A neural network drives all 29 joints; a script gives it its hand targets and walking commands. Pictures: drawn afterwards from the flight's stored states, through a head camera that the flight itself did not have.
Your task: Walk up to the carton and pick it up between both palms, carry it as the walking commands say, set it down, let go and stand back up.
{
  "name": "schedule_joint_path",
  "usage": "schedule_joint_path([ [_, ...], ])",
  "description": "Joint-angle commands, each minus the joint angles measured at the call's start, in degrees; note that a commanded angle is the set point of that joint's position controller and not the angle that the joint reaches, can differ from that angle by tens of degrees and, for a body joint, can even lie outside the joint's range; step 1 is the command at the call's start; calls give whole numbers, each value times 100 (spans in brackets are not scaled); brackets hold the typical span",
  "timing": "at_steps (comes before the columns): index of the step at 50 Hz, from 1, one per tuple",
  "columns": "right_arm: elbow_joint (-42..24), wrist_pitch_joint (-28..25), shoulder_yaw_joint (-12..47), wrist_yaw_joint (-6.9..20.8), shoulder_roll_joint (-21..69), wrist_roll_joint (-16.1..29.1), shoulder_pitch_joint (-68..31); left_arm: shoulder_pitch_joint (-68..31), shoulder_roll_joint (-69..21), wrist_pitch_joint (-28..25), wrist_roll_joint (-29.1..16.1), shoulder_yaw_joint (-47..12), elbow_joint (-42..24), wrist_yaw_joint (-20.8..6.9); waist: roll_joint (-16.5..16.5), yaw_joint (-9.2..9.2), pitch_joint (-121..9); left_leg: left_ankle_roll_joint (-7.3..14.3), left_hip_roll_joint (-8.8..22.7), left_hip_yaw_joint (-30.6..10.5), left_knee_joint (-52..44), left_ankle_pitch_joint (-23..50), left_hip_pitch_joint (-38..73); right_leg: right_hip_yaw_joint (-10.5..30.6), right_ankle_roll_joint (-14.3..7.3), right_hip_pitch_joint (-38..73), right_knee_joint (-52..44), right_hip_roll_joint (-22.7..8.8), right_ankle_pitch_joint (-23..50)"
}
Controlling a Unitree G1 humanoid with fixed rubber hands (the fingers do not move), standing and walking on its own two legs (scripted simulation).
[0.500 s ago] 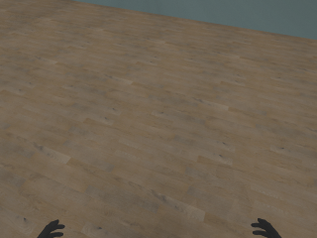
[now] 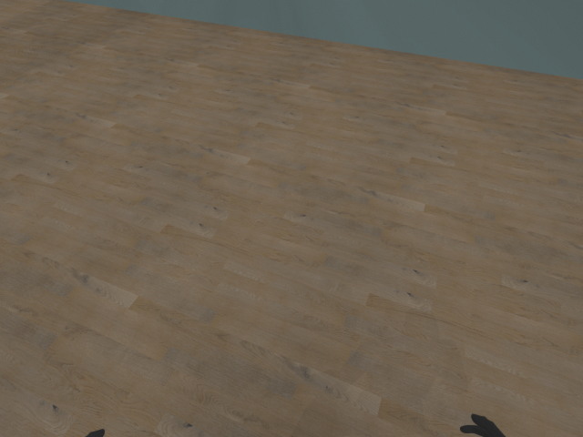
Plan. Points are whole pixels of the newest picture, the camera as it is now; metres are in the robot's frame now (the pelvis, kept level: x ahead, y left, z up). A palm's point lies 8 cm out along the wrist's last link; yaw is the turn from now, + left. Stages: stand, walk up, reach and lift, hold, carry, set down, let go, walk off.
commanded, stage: stand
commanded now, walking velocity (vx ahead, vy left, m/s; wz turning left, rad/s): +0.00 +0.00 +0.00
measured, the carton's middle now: out of the picture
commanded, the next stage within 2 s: walk up in 0.72 s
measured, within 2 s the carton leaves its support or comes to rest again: neither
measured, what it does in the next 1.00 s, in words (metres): stands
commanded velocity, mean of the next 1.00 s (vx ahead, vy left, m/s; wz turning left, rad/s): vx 0.01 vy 0.00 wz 0.06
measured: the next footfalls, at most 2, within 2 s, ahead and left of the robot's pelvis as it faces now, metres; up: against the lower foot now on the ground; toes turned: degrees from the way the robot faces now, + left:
right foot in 1.60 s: +0.08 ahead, -0.10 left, +0.00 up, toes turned +20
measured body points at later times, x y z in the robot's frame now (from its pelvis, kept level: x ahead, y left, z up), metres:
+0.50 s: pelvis +0.01 -0.01 +0.01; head +0.01 -0.02 +0.45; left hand +0.12 +0.30 -0.11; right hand +0.11 -0.31 -0.12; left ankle +0.00 +0.13 -0.74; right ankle +0.00 -0.11 -0.74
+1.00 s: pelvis +0.00 -0.01 +0.00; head +0.01 -0.01 +0.45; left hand +0.10 +0.31 -0.11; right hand +0.11 -0.31 -0.12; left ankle +0.00 +0.13 -0.74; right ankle +0.00 -0.11 -0.74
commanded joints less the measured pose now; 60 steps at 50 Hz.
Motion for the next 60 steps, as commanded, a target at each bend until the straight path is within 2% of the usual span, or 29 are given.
schedule_joint_path([
  [1, -113, -80, -215, -46, -1203, 2, -183, -270, 963, -18, 7, 193, -95, 46, -286, 23, -453, 289, 564, -561, -623, 1141, 115, 614, -152, 136, -686, -627, 976],
  [4, -104, -49, -212, -27, -1112, 9, -212, -387, 1029, -95, 38, 213, -160, 50, 139, -117, -355, 328, 599, -456, -673, 1273, 205, 705, -133, 96, -817, -719, 1225],
  [6, -104, -18, -153, -61, -915, 47, -202, -308, 1110, -116, -15, 215, -104, 70, -395, -72, -369, 290, 604, -497, -720, 1410, 352, 662, -81, 26, -812, -643, 1270],
  [7, 86, -34, -186, -73, -1048, 33, -23, -210, 1024, -120, -60, 197, -131, 47, -47, 25, -596, 314, 613, -502, -714, 1199, 328, 755, -141, 320, -885, -750, 1122],
  [9, -78, -33, -151, -24, -1053, 29, -389, -399, 904, -72, -14, 165, -107, 76, -328, -26, -545, 299, 594, -518, -690, 1171, 269, 688, -116, 303, -898, -714, 1223],
  [10, -20, -10, -170, -55, -1082, 20, -277, -154, 984, -93, -21, 206, -56, 62, 73, -19, -657, 254, 603, -429, -713, 999, 398, 821, -157, 290, -1001, -802, 1120],
  [15, 93, 10, -206, -29, -1159, -24, -81, -311, 1124, -45, -22, 265, -53, 78, -305, -34, -350, 235, 608, -365, -728, 1123, 257, 763, -155, 295, -995, -718, 1184],
  [20, 121, 46, -195, -13, -1063, -1, -137, -161, 1161, -86, -27, 234, -24, 124, 3, -45, -585, 299, 647, -452, -731, 1175, 319, 750, -137, 391, -900, -741, 1519],
  [22, 94, 41, -156, -25, -1139, 15, -85, -198, 1061, -61, -1, 185, 54, 101, -283, -85, -442, 269, 637, -418, -725, 1073, 312, 768, -127, 296, -1016, -761, 1302],
  [24, 119, 37, -186, -46, -1178, 11, -270, -258, 939, -48, 20, 203, -12, 90, 63, -28, -305, 231, 639, -386, -748, 1104, 196, 707, -43, 222, -1014, -711, 1213],
  [26, 74, 48, -141, -62, -1048, 3, -250, -454, 1002, -33, 21, 198, -36, 104, -347, -102, -485, 258, 705, -444, -774, 1251, 246, 740, -101, 291, -949, -715, 1248],
  [27, 42, 23, -145, -70, -1088, -34, -287, -329, 1026, -46, -38, 190, -8, 74, 62, -30, -631, 274, 664, -405, -685, 1459, 284, 729, -74, 442, -1023, -764, 1445],
  [30, 118, 37, -131, -44, -1070, -6, -243, -128, 995, -81, -63, 202, 82, 87, 167, -48, -641, 287, 684, -423, -649, 1522, 227, 769, -163, 479, -931, -810, 1715],
  [31, 142, -6, -158, -37, -1060, -15, -79, -104, 1042, -76, -26, 224, 73, 95, -124, -68, -356, 260, 653, -472, -843, 1547, 186, 635, -114, 462, -940, -707, 1714],
  [32, 198, 18, -158, -49, -1290, -27, -80, -374, 1067, -60, -30, 231, -2, 59, 126, 35, -399, 214, 678, -371, -812, 1541, 109, 669, -139, 494, -873, -786, 1532],
  [43, 195, 20, -164, 4, -1230, 17, -56, -280, 1143, -44, -27, 262, 65, 39, -182, 21, -228, 272, 620, -485, -1013, 835, 151, 760, -77, 172, -1154, -685, 626],
  [44, 144, 6, -201, -12, -1303, -18, -366, -201, 1092, -30, 3, 207, 106, 30, 314, -4, 12, 303, 667, -438, -998, 793, 110, 720, -125, 35, -1182, -755, 950],
  [45, 131, -35, -155, -32, -1070, 19, -215, -332, 1210, -60, 11, 328, 73, 42, -109, -23, -141, 308, 680, -490, -922, 1010, 56, 782, -113, 217, -1117, -784, 983],
  [46, -46, 190, -119, 112, -871, -117, 244, 67, 714, 205, -35, 302, -269, 143, 146, 38, -110, 35, 102, -369, -618, -730, -1195, -90, 178, 577, -643, -996, -1421],
  [48, -185, 342, -360, 103, -725, -115, 91, 103, 861, 335, -6, 406, -350, 252, -400, 74, 354, 311, 452, -560, 7, 1336, -1353, 268, -83, 108, -247, -1220, 199],
  [49, -325, 320, -378, 124, -724, -120, 75, 465, 818, 303, -40, 409, -321, 257, -324, 121, -149, 174, 390, -200, 409, 2070, -1057, 286, -277, 305, 100, -1369, 1585],
  [50, -411, 353, -354, 129, -658, -81, 126, 484, 860, 297, -32, 429, -352, 257, -574, 107, -361, 134, 318, -139, 722, 1729, -1259, 285, -329, 432, 190, -1633, 2309],
  [51, -402, 380, -381, 125, -556, -63, 307, 361, 835, 334, 18, 439, -347, 249, -1047, 80, -619, 157, 208, -110, 1148, 713, -1045, 418, -435, 92, 8, -1909, 1848],
  [53, -520, 508, -407, 137, -409, -51, 254, 127, 864, 396, 92, 490, -526, 242, -1544, 131, -432, -38, 38, 126, 2750, -1885, -1506, 1101, -995, -296, -642, -2789, 2110],
  [55, -579, 570, -431, 183, -397, -23, 272, -87, 809, 417, 157, 499, -523, 234, -1169, -13, -329, -73, 233, 194, 2699, -2115, -1356, 670, -961, -511, -327, -2621, 2285],
  [57, -474, 493, -400, 141, -318, -3, 854, -226, 665, 439, 105, 539, -565, 234, -990, -308, -674, 108, 444, 117, 1245, -1172, -740, -121, -395, -324, 859, -2017, 2592],
  [58, -360, 442, -440, 135, -453, 24, 914, -261, 625, 442, 67, 547, -613, 155, -426, -444, -611, 208, 437, -17, 516, -20, -241, -414, -53, -635, 1646, -1540, 2171],
  [59, -409, 379, -536, 71, -846, 20, 931, -28, 379, 456, 47, 472, -737, 146, 1306, -435, -675, 596, 1331, -1575, -359, 2054, 66, -648, 262, -1422, 2847, -693, -56],
  [60, -442, 335, -588, 8, -1265, -23, 1059, -458, 117, 486, 115, 336, -916, 158, 1892, -545, -306, 899, 1907, -3129, -656, 3896, 459, -55, 491, -2774, 3573, -90, -2445],
])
